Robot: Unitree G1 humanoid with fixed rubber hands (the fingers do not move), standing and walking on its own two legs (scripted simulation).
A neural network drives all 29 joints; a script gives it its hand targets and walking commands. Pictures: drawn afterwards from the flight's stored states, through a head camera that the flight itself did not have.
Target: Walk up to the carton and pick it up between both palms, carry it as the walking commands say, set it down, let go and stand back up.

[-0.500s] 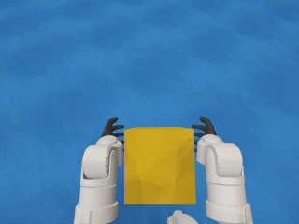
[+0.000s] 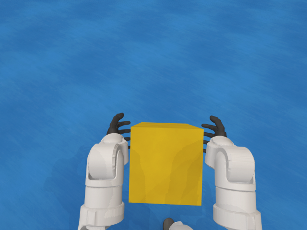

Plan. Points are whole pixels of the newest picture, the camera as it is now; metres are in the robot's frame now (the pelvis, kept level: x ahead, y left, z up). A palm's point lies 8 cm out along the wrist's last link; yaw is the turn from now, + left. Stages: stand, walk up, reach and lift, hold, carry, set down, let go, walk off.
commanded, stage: carry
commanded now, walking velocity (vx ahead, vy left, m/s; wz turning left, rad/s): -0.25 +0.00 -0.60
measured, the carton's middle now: (164, 153) +0.35 -0.03 -0.05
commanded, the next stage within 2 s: none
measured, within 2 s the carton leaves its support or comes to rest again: neither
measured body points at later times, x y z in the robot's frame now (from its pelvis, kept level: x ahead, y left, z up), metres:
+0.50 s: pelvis -0.18 -0.01 +0.00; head -0.14 -0.02 +0.45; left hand +0.17 -0.03 +0.07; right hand +0.06 -0.25 +0.07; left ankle -0.15 +0.11 -0.69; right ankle -0.13 -0.15 -0.72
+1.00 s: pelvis -0.37 +0.04 +0.01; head -0.34 +0.01 +0.45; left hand -0.04 -0.08 +0.08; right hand -0.21 -0.26 +0.06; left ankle -0.28 +0.14 -0.66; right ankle -0.38 -0.09 -0.72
